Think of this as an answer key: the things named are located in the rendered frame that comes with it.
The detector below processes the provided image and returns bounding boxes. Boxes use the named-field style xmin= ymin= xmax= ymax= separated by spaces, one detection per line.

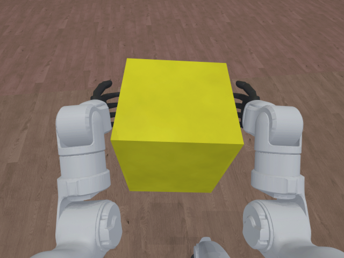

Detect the left robot forearm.
xmin=55 ymin=99 xmax=112 ymax=238

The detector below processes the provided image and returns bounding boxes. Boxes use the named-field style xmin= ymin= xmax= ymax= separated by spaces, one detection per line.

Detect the right robot shin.
xmin=200 ymin=237 xmax=211 ymax=242

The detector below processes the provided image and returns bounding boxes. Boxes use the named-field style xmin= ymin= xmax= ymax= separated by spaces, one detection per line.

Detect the robot left upper arm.
xmin=30 ymin=199 xmax=122 ymax=258

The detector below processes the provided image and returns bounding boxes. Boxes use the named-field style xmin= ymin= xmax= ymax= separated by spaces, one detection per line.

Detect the robot right hand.
xmin=233 ymin=81 xmax=260 ymax=128

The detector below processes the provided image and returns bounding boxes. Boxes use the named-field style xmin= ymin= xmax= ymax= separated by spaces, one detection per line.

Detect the carton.
xmin=111 ymin=58 xmax=244 ymax=193

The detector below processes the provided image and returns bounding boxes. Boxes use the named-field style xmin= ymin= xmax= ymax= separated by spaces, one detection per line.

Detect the robot right upper arm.
xmin=242 ymin=200 xmax=344 ymax=258

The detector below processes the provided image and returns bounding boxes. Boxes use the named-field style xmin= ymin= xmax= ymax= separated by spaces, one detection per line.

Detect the right robot forearm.
xmin=242 ymin=100 xmax=311 ymax=230

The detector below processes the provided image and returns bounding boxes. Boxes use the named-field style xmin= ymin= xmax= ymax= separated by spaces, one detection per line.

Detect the robot left hand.
xmin=90 ymin=80 xmax=120 ymax=127

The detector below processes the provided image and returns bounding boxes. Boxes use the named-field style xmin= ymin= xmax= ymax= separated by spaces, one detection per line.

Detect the right robot thigh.
xmin=193 ymin=241 xmax=230 ymax=258

